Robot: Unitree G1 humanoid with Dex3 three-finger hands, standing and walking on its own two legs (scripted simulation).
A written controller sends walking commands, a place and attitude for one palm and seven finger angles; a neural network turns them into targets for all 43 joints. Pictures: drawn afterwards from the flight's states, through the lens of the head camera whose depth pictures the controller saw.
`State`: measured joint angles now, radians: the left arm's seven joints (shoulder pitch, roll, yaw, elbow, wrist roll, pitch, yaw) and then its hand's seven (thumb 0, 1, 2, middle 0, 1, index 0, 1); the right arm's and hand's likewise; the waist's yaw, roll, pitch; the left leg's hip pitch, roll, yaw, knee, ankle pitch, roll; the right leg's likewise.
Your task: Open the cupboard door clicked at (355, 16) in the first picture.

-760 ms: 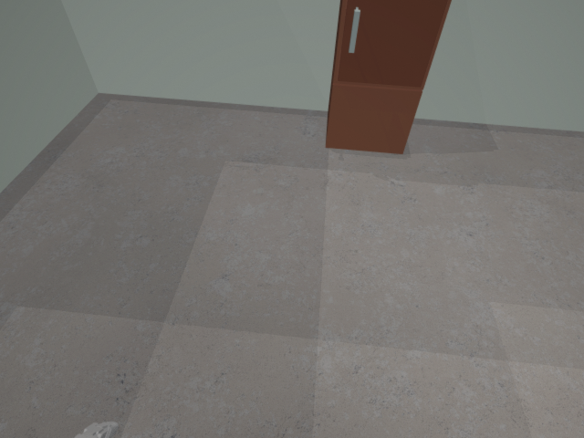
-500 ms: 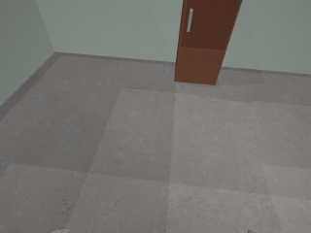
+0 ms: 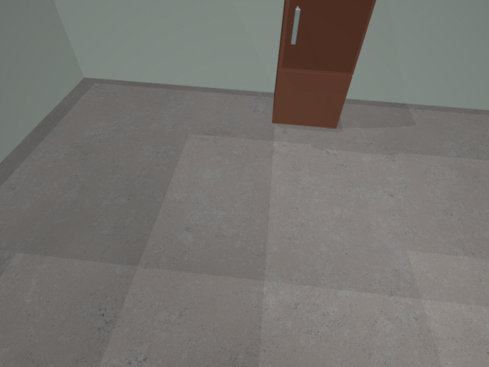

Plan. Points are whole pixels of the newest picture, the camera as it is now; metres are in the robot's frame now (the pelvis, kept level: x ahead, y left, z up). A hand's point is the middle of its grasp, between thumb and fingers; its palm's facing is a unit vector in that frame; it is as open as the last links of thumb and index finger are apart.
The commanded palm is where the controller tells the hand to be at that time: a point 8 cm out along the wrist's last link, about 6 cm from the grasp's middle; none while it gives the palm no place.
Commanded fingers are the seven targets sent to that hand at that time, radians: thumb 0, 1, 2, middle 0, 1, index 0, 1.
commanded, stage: stand and wait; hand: left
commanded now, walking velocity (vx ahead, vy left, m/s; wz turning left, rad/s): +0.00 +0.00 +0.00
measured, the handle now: (295, 25) +1.74 -0.18 -0.10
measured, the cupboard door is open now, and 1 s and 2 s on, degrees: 0 0 0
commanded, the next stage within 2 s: look at it before walking up in 0.06 s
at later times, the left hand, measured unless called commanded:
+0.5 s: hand out of the picture +0.08 +0.24 -0.16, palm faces -0.03 -0.95 -0.32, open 7.3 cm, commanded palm none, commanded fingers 0.00 0.90 0.90 -0.20 -0.30 -0.20 -0.30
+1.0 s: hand out of the picture +0.08 +0.24 -0.15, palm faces -0.03 -0.94 -0.33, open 7.3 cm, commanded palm none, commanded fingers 0.00 0.90 0.90 -0.20 -0.30 -0.20 -0.30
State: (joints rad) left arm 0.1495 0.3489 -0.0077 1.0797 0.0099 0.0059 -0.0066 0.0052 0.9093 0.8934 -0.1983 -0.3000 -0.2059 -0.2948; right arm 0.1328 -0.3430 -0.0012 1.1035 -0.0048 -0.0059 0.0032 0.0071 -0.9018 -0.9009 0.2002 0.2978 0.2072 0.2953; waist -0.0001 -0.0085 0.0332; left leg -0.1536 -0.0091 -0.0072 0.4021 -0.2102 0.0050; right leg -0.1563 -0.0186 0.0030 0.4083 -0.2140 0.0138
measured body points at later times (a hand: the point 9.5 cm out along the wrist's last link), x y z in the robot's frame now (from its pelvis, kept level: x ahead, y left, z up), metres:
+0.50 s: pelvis +0.00 +0.00 +0.00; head +0.00 +0.00 +0.45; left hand +0.08 +0.29 -0.13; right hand +0.08 -0.30 -0.13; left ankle +0.01 +0.12 -0.74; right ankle +0.01 -0.13 -0.74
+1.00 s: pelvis +0.01 -0.01 +0.00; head +0.01 +0.00 +0.45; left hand +0.08 +0.29 -0.13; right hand +0.09 -0.30 -0.13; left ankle +0.01 +0.12 -0.74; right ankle +0.01 -0.13 -0.74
